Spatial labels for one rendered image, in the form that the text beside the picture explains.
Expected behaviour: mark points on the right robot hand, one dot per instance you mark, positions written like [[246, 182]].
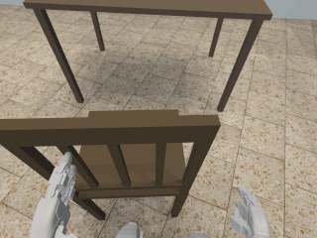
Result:
[[254, 221]]

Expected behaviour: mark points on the table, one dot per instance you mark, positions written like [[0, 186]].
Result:
[[255, 10]]

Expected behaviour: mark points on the left robot hand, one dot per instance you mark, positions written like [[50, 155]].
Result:
[[53, 206]]

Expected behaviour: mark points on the chair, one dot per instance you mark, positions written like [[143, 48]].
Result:
[[123, 153]]

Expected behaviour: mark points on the left robot thigh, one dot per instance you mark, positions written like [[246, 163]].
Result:
[[130, 231]]

